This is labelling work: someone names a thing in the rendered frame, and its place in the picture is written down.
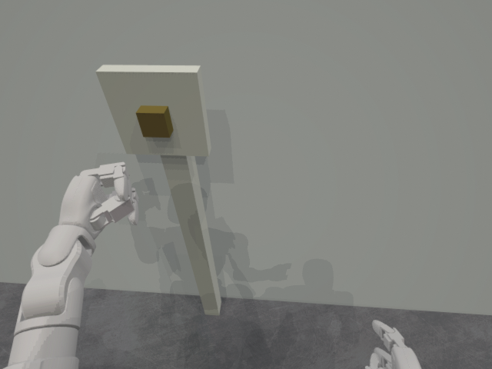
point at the panel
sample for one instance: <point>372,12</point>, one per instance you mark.
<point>180,87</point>

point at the button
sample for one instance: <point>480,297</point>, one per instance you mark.
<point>155,121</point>

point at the robot left hand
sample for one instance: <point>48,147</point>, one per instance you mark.
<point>86,205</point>

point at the robot right hand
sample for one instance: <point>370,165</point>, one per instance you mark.
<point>402,357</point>

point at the robot left forearm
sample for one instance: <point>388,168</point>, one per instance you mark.
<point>49,317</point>

